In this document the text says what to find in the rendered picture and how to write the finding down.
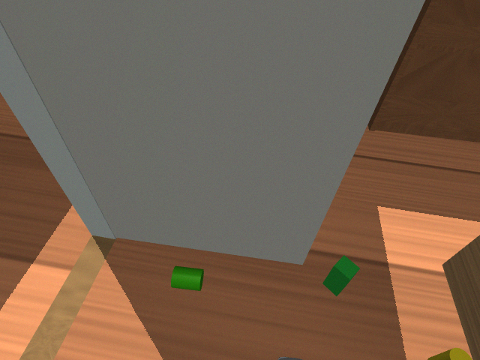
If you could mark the bookshelf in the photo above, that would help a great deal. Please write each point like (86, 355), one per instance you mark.
(434, 89)

